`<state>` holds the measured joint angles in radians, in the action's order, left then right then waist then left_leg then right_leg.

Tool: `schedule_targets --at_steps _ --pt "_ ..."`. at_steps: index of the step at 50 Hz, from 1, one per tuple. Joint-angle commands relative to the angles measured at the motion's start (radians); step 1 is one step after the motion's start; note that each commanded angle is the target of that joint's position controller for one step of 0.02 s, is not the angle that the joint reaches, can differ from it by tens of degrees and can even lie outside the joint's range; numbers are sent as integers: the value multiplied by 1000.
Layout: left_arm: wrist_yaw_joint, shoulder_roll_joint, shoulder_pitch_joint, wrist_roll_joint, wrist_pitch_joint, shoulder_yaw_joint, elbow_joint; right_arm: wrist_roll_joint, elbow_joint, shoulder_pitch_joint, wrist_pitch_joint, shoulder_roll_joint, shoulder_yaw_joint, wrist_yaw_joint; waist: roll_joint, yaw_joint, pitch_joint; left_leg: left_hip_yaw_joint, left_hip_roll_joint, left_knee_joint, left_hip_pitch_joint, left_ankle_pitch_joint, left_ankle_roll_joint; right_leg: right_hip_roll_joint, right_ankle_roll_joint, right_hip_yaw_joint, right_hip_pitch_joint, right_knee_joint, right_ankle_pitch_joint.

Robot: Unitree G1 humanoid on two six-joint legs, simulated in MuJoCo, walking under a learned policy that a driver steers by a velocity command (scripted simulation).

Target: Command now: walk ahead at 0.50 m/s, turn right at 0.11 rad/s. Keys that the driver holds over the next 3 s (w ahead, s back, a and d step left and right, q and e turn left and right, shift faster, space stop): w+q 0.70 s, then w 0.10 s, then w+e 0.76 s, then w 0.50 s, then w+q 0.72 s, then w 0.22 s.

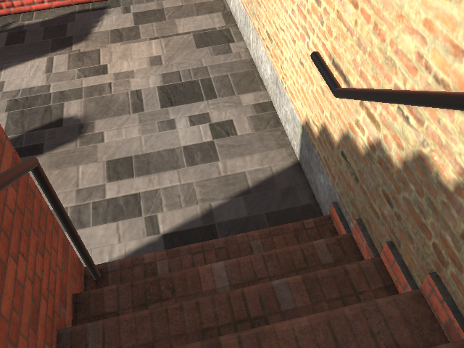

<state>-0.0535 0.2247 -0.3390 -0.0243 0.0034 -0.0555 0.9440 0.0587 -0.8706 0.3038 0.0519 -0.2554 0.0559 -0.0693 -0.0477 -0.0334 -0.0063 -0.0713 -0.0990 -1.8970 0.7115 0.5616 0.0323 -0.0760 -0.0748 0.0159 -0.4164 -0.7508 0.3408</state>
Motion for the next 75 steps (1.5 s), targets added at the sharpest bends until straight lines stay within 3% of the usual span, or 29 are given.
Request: schedule_targets --at_steps 1,4,7,14,17,19,21,22,23,25,26,28,31,32,35,38,45,46,48,49,50,51,55,65,68,70,72,73,75 --pt "17 40 49 46 -63 18 -61 -33 44 71 -13 -74 27 -3 85 -45 64 -119 -47 436 241 -424 -43 366 -159 420 -18 281 -49" --pt "67 118 -78 77 -72 -1 13 -49 20 127 -19 -39 29 26 166 -36 -28 -100 -10 530 146 -596 -19 325 -180 344 16 236 -344" --pt "90 75 -94 24 -99 3 17 -41 88 -20 -5 -77 42 59 117 4 39 -221 46 852 227 -847 -76 289 -102 259 87 182 -186" --pt "108 66 -117 24 -94 11 31 -78 87 -12 -27 -11 18 102 113 24 100 -112 106 1034 -37 -1150 -67 254 -85 97 -51 -77 -13" --pt "107 59 -164 4 -56 1 14 -40 158 -173 -37 11 -2 111 130 141 174 -36 61 1338 76 -847 -63 298 -80 118 151 -190 -203" --pt "108 102 -56 16 -40 -10 15 -9 104 22 -45 -29 25 118 203 36 138 -35 -21 1407 -124 -710 -116 359 -69 157 100 -355 -310" --pt "88 85 31 -4 -71 -10 46 -52 -35 405 -34 -79 52 118 20 -163 -53 110 58 1559 -679 -947 -206 205 -8 -48 -12 -969 -427" --pt "79 18 3 37 -90 -8 8 -66 -103 470 -35 -113 43 123 -352 -138 -19 10 -6 1282 -942 -1441 -258 20 71 -154 -455 -1484 469" --pt "68 24 -125 27 -111 5 -55 -53 -59 409 -35 -96 20 121 -418 -27 -147 -220 -49 1153 -1097 -1459 -356 45 108 9 -629 -1480 560" --pt "70 69 14 -12 -104 7 -151 -19 -33 360 -49 -123 38 108 -4 -48 -227 -459 -157 1330 -1018 -725 -451 111 111 73 -734 -1253 399" --pt "90 20 96 -42 -92 19 -194 -19 -40 301 -52 -193 60 94 22 -18 -158 -712 -243 1439 -901 -292 -482 134 111 89 -810 -1152 329" --pt "111 86 148 -26 -67 -2 -209 -79 28 128 -14 -60 5 87 156 64 26 -728 -216 1441 -539 -134 -394 196 99 193 -769 -834 17" --pt "120 16 110 75 -53 -3 -220 -57 31 92 -1 -60 5 26 -25 108 3 -407 4 1418 -160 -631 -341 139 159 92 -314 -422 -364" --pt "103 13 1 55 -67 -3 -170 -81 25 88 -7 -101 16 18 -50 134 -67 -368 16 1367 -142 -717 -336 114 151 70 -188 -504 -506" --pt "79 77 243 51 -74 -23 -287 3 -7 220 10 4 0 -12 45 44 11 -372 92 1196 -329 -440 -301 99 118 174 -374 -35 -767" --pt "51 13 270 66 -59 -11 -332 -30 0 169 -22 -22 -2 -13 -25 19 11 -275 160 1168 -88 -200 -250 33 119 84 8 115 -953" --pt "24 93 -190 20 -62 -63 -162 -23 3 100 -51 14 -26 -14 -32 128 52 -247 153 518 -321 -561 -217 172 42 51 246 570 -736" --pt "17 65 -409 36 -59 -53 -76 -25 -24 96 -40 25 -17 11 122 204 -24 -140 233 59 -46 -281 -165 231 -31 99 569 447 -869" --pt "-16 64 -421 5 -51 -17 -29 -33 35 272 2 74 -36 53 514 53 -64 -108 277 -383 536 301 -90 303 -174 368 846 36 -1158" --pt "-24 52 -410 2 -48 -16 -40 -27 55 180 14 1 -26 62 324 82 -92 -63 186 -228 563 149 -94 324 -223 413 777 127 -841" --pt "-9 247 -331 18 -47 -69 -35 0 120 98 19 6 -34 54 251 47 -100 -41 131 -100 580 72 -77 445 -345 749 670 307 -229" --pt "-1 134 -234 24 -30 -32 -60 7 128 -70 -10 -48 -10 30 -47 35 47 -48 70 -27 590 -20 -71 432 -307 812 424 411 140" --pt "87 47 -113 29 -71 18 -85 -112 161 -129 -15 17 -16 16 76 -26 94 -52 24 717 123 -614 6 161 -182 506 -116 339 -240" --pt "125 8 -269 -12 -30 16 -23 -63 306 -326 25 51 -5 92 194 139 75 -54 155 1444 -298 -1067 -10 -15 -129 428 -66 -14 -55" --pt "144 -2 -267 -16 2 11 -40 -52 311 -253 25 23 9 95 175 158 62 -124 78 1662 -285 -1032 -31 -33 -132 470 153 -221 -93" --pt "119 -12 -194 -14 -4 13 -15 -69 177 74 32 -30 44 88 159 -8 -4 -21 60 1544 -671 -1101 -28 -102 -113 467 -36 -520 -171" --pt "69 -83 -289 -20 -34 20 21 -64 54 446 27 -87 60 85 -138 -115 -165 -128 -172 1280 -1221 -1447 -77 -196 -12 302 -460 -1197 633" --pt "61 -46 -441 -65 -53 17 -32 -46 19 434 18 -137 52 99 -326 -9 -227 -265 -283 1139 -1313 -1482 -162 -147 17 335 -680 -1396 607" --pt "82 34 -337 -49 -40 9 -87 -2 -13 383 -3 -148 55 124 -193 15 -169 -399 -328 1350 -1085 -699 -295 -23 49 190 -784 -1329 409"
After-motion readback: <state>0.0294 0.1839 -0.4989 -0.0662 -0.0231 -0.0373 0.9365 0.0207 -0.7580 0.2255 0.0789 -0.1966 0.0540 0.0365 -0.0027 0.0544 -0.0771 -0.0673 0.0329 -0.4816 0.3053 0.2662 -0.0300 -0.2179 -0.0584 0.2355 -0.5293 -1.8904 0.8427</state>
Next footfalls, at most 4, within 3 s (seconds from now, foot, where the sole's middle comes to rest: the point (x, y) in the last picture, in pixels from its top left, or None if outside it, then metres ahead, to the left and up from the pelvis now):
0.42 left None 0.31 0.17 -0.93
0.92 right None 0.59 0.04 -1.12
1.42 left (171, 333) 0.80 0.33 -1.30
1.96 right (219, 282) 1.12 0.14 -1.48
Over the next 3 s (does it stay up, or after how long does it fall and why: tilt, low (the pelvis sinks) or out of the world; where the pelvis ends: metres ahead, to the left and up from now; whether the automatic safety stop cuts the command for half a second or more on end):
stays up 1.61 0.30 -1.07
